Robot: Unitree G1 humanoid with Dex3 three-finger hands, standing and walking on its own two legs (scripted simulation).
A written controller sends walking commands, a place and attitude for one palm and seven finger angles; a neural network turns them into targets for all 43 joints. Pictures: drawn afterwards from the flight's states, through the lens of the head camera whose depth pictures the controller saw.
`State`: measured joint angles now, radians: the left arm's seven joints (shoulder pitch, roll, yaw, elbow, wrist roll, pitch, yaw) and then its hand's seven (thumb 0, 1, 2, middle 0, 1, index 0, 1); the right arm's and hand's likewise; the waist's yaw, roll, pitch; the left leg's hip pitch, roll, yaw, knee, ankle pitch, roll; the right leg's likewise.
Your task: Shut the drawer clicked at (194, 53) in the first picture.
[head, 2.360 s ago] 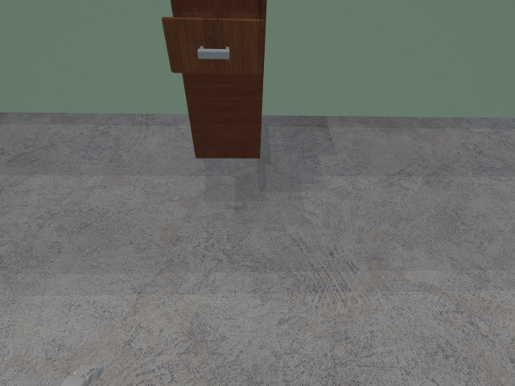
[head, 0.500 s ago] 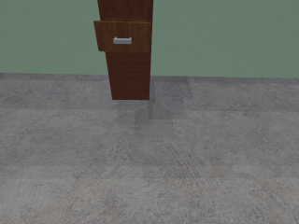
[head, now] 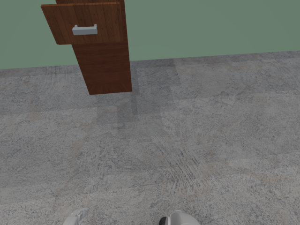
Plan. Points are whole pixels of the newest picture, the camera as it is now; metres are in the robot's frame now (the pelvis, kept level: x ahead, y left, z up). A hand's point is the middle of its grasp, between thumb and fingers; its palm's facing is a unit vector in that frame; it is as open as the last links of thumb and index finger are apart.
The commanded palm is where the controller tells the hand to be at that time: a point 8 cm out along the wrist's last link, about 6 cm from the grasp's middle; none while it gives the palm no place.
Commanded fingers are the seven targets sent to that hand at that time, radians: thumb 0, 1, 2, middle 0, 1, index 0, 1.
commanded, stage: walk to a spot facing it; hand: left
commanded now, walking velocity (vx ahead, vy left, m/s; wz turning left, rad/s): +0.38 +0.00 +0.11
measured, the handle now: (85, 28) +0.91 +0.32 +0.03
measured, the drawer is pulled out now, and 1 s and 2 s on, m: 0.29 0.29 0.29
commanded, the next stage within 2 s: take the last steps up to it in 0.52 s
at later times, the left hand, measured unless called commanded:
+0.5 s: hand out of the picture +0.10 +0.20 -0.16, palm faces +0.23 -0.97 -0.12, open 7.4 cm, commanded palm none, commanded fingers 0.00 0.90 0.90 -0.20 -0.30 -0.20 -0.30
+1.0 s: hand (88, 131) +0.45 +0.25 -0.13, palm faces +0.04 -0.98 -0.19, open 7.3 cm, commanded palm none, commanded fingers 0.00 0.90 0.90 -0.20 -0.30 -0.20 -0.30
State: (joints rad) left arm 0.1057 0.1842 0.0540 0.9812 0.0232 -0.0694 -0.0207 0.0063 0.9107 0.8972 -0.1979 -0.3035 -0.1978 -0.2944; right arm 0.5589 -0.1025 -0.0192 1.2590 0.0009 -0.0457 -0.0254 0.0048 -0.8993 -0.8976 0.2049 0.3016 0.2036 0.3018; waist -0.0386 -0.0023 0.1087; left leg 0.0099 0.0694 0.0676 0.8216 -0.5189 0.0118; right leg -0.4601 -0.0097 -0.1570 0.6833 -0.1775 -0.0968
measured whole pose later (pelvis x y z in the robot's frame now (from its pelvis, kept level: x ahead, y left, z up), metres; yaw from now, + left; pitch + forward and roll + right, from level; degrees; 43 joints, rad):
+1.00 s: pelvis +0.36 +0.07 +0.03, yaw +3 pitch -2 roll +1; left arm 0.15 0.16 0.06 1.03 0.03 0.00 -0.01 0.01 0.92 0.90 -0.20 -0.30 -0.20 -0.29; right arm 0.45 -0.10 -0.04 1.16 -0.03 -0.05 -0.02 0.00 -0.91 -0.90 0.20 0.30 0.20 0.30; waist -0.06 -0.01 0.04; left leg -0.02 0.01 0.21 0.38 -0.33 0.03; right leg -0.41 -0.10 -0.11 0.66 -0.26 0.01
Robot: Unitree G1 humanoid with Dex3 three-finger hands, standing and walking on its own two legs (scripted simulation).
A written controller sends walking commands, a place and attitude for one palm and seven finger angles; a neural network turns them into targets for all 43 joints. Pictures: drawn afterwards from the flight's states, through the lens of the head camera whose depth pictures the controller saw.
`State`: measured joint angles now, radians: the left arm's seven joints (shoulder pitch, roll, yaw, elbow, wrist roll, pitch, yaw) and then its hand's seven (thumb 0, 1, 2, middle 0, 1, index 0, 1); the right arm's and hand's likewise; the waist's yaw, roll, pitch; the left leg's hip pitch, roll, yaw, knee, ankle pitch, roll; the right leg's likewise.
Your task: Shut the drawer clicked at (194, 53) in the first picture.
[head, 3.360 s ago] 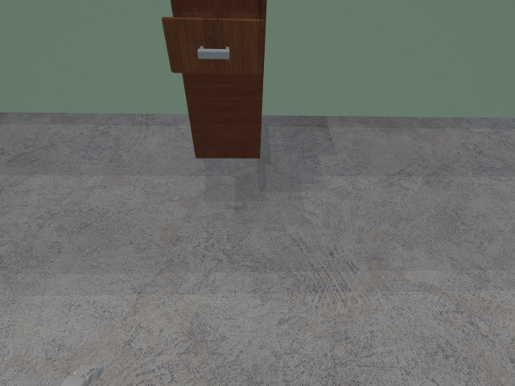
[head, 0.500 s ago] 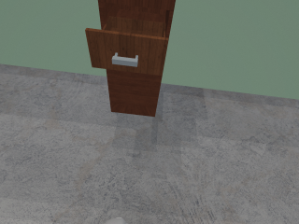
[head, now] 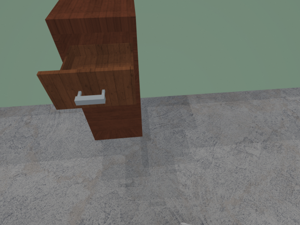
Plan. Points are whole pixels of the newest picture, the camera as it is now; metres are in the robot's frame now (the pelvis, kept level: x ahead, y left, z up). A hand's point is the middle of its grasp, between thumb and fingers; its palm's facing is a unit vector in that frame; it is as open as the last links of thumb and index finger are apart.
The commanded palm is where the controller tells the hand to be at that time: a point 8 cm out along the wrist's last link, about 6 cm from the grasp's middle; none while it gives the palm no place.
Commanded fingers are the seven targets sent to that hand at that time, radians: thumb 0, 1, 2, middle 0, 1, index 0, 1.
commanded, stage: take the last steps up to it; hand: left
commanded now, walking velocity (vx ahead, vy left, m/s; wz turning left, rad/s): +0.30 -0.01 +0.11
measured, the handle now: (91, 96) +0.56 +0.22 +0.00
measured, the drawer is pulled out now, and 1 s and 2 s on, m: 0.29 0.29 0.29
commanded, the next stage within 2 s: come to a stop and stand still in 0.68 s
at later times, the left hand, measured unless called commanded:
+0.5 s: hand out of the picture +0.06 +0.17 -0.19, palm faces +0.20 -0.97 -0.12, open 7.3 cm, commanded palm none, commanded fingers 0.00 0.90 0.90 -0.20 -0.30 -0.20 -0.30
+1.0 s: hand (93, 184) +0.29 +0.20 -0.17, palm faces +0.08 -0.97 -0.24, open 7.3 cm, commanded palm none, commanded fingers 0.00 0.90 0.90 -0.20 -0.30 -0.20 -0.30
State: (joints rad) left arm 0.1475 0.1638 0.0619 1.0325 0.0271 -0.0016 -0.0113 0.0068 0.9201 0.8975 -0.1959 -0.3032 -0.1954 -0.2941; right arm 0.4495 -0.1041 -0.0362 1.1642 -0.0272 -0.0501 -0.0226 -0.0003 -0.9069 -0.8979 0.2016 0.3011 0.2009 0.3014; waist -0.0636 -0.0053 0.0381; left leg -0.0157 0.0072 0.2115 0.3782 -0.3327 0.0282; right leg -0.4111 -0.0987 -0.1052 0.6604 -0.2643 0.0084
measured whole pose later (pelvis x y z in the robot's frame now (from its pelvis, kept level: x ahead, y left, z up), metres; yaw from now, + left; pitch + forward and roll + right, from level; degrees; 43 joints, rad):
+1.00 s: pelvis +0.24 +0.01 +0.00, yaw +3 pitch -2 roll +2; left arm 0.19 0.16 0.04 1.07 0.02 -0.01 0.04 0.00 0.93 0.90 -0.20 -0.30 -0.20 -0.29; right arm 0.35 -0.09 -0.02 1.17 -0.01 -0.01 -0.03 0.00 -0.91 -0.90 0.20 0.30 0.20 0.30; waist -0.02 0.00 0.05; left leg -0.14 0.02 0.19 0.49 -0.30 0.01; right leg -0.29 -0.07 -0.06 0.54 -0.20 -0.01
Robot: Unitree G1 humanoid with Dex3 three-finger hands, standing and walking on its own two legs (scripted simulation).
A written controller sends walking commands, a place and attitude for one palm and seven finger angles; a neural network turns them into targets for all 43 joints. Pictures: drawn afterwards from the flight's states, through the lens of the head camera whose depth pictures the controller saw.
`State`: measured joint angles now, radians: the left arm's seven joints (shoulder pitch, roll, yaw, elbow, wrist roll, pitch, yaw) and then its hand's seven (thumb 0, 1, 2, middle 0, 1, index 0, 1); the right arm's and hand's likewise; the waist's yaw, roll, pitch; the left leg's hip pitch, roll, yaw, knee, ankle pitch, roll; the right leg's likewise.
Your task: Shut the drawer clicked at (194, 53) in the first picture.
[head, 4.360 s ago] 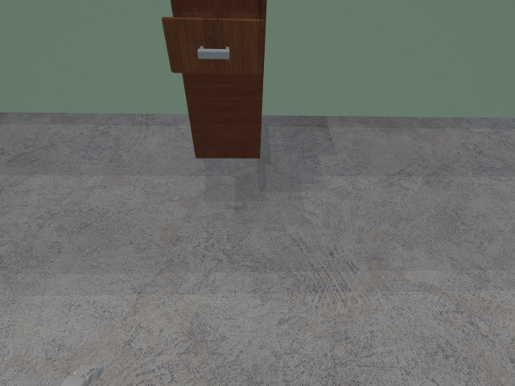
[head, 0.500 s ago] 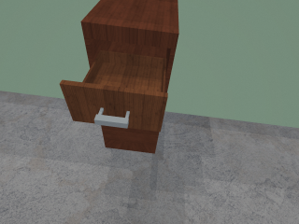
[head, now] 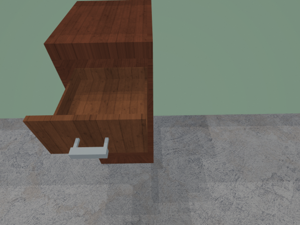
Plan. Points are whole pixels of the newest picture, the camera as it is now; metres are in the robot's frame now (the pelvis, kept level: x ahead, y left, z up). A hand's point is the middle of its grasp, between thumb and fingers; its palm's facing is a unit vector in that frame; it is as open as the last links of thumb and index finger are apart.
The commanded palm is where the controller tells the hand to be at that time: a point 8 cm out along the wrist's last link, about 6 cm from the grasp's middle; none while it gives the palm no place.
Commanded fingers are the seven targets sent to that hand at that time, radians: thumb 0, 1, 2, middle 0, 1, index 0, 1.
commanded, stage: come to a stop and stand still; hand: left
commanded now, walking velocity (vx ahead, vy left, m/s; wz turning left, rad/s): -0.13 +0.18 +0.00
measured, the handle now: (90, 146) +0.33 +0.19 +0.01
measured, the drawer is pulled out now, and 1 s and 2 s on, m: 0.29 0.29 0.29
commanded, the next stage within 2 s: look again from close up in 1.18 s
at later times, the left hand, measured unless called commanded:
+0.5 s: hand out of the picture -0.03 +0.22 -0.17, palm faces +0.12 -0.97 -0.21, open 7.4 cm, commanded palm none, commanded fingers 0.00 0.90 0.90 -0.20 -0.30 -0.20 -0.30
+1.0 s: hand out of the picture -0.11 +0.17 -0.17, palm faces +0.06 -0.99 -0.15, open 7.4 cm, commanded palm none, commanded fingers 0.00 0.90 0.90 -0.20 -0.30 -0.20 -0.30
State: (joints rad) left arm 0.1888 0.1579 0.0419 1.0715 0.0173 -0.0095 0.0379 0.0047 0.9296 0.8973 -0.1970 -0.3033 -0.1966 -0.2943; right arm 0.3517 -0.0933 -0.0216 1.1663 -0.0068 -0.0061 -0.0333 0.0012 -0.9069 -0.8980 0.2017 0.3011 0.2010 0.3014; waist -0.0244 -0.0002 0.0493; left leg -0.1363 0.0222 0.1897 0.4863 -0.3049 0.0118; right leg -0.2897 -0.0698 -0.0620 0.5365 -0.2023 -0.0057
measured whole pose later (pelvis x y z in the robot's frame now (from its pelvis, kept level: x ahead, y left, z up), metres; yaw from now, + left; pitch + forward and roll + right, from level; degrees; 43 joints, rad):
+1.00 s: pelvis -0.10 +0.01 +0.01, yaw +1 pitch -3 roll +0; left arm 0.31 0.11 0.00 1.13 0.01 0.01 0.03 0.01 0.91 0.90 -0.20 -0.30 -0.20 -0.29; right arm 0.32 -0.13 -0.01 1.17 -0.01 0.02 -0.03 0.00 -0.91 -0.90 0.20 0.30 0.20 0.30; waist -0.01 -0.01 0.02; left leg -0.22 0.03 0.10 0.39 -0.12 0.01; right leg -0.13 0.01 -0.07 0.42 -0.25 -0.03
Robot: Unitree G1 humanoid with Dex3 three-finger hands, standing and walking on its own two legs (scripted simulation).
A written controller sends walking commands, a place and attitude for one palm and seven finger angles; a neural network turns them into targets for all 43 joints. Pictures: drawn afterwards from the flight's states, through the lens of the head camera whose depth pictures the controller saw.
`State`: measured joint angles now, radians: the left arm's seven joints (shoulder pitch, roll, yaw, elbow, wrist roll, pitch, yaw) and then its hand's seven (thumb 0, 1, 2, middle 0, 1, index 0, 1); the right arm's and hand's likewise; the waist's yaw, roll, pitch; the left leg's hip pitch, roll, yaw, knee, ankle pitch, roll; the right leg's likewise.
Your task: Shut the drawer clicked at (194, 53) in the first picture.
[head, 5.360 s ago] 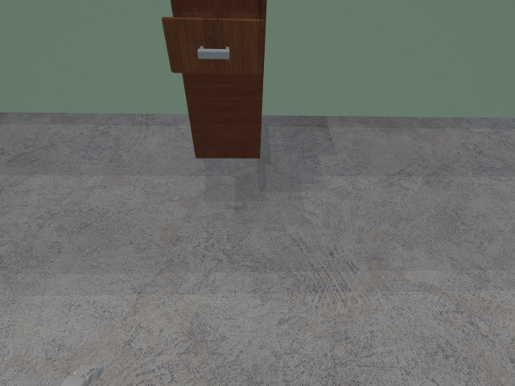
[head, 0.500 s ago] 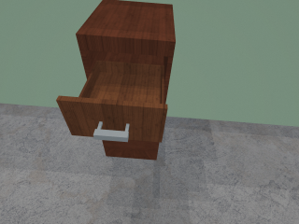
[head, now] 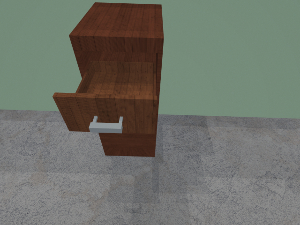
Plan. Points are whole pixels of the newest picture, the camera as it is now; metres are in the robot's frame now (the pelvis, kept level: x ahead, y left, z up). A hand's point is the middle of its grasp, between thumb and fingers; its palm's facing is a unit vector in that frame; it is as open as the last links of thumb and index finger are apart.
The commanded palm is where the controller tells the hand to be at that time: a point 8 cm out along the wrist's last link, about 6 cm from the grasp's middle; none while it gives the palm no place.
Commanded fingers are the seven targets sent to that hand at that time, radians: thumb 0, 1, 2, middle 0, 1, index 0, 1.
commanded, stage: come to a stop and stand still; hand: left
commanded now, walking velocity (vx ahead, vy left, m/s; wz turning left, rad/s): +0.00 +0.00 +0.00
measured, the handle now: (107, 123) +0.44 +0.17 +0.00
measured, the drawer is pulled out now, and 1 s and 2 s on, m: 0.29 0.29 0.29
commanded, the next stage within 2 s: look again from close up in 0.18 s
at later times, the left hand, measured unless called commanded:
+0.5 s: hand out of the picture +0.00 +0.19 -0.19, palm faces +0.03 -0.98 -0.17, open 7.4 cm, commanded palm none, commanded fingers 0.00 0.90 0.90 -0.20 -0.30 -0.20 -0.30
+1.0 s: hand out of the picture +0.03 +0.22 -0.19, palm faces +0.01 -0.99 -0.16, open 7.4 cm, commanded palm none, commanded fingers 0.00 0.90 0.90 -0.20 -0.30 -0.20 -0.30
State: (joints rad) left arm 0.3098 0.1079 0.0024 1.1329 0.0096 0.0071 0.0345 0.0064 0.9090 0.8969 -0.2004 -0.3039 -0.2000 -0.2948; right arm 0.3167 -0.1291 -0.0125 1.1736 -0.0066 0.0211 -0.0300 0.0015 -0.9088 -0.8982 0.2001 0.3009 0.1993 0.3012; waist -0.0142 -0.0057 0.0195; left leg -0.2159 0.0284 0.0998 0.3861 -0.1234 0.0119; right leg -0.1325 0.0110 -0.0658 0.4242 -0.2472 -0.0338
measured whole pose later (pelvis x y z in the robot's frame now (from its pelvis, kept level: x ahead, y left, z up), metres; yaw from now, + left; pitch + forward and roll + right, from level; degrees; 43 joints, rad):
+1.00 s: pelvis +0.05 +0.05 -0.01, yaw +0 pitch -1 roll +0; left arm 0.33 0.16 -0.01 1.09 0.02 0.00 0.03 0.01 0.91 0.90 -0.20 -0.30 -0.20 -0.29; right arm 0.25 -0.16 0.01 1.11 -0.01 -0.02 -0.03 0.01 -0.92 -0.90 0.20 0.30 0.20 0.30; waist 0.00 -0.04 0.02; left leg -0.23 -0.05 0.11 0.48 -0.25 0.09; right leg -0.13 -0.06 -0.03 0.47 -0.33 0.03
